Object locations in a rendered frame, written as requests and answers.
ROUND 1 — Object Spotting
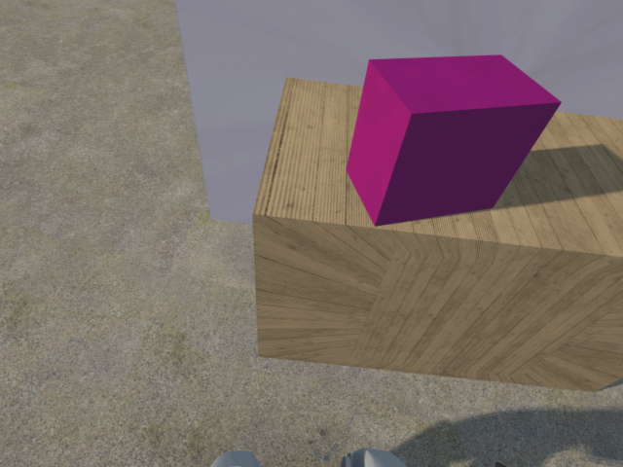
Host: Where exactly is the carton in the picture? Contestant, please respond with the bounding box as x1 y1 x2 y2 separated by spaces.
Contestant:
347 54 562 227

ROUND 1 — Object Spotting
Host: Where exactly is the right robot thigh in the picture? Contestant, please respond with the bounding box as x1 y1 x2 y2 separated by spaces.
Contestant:
341 448 407 467

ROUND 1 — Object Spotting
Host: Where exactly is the pedestal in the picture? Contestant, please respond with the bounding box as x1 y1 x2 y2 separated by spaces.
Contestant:
252 77 623 392

